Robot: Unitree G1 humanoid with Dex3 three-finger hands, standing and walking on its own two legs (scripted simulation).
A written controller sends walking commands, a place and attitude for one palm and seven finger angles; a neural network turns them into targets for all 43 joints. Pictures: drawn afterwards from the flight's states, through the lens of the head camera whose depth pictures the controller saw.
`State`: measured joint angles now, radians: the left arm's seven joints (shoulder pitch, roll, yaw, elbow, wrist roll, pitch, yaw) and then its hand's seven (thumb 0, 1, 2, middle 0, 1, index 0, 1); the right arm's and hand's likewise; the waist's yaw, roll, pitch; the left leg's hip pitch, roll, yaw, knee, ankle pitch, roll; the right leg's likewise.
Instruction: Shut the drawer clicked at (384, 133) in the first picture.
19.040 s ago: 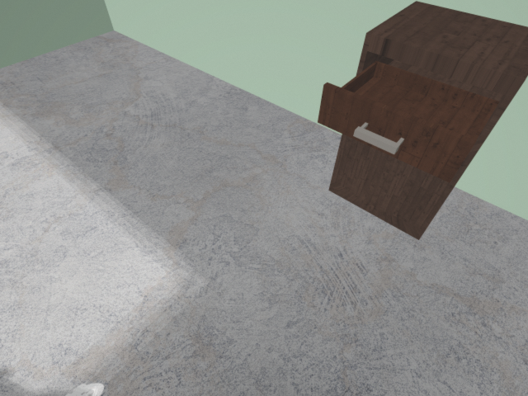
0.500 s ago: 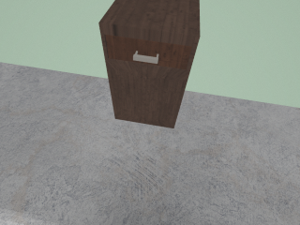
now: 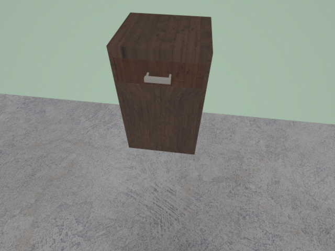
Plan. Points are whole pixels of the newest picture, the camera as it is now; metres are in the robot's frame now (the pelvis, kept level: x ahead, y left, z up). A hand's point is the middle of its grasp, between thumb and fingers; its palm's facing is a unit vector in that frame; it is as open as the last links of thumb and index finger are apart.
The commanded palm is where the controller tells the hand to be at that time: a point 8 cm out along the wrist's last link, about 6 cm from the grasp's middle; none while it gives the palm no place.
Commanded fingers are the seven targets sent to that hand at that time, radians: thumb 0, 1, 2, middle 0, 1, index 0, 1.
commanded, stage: let the arm hang, fingers relaxed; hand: left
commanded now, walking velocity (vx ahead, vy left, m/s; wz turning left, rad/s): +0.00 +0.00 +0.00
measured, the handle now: (158, 77) +0.90 +0.09 -0.10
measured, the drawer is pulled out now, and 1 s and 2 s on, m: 0.00 0.00 0.00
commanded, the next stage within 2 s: look to check the result in 0.16 s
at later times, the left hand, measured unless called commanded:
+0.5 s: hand out of the picture +0.01 +0.16 -0.17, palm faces +0.02 -0.98 -0.20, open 7.4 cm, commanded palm none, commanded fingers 0.00 0.90 0.90 -0.20 -0.30 -0.20 -0.30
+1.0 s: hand out of the picture +0.04 +0.16 -0.17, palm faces +0.01 -0.98 -0.22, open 7.4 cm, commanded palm none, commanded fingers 0.00 0.90 0.90 -0.20 -0.30 -0.20 -0.30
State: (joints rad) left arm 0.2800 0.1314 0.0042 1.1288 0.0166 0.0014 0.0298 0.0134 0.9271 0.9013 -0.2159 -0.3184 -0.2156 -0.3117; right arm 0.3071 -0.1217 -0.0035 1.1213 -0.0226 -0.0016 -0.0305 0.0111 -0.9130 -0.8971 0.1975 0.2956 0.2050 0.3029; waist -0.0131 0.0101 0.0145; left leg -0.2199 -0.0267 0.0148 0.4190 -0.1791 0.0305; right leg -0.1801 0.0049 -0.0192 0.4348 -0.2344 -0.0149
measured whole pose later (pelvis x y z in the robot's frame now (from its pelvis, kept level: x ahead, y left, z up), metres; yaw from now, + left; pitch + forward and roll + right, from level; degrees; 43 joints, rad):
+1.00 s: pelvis +0.02 -0.02 +0.00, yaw +0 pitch -2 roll +0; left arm 0.23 0.19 0.01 1.14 0.01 -0.01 0.02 0.00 0.91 0.90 -0.20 -0.30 -0.20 -0.30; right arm 0.23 -0.19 -0.01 1.14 -0.02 0.00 -0.03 0.01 -0.91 -0.90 0.20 0.30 0.20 0.30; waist -0.01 0.01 0.05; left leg -0.17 0.01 0.00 0.38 -0.19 -0.01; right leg -0.11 0.04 -0.03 0.37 -0.23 -0.05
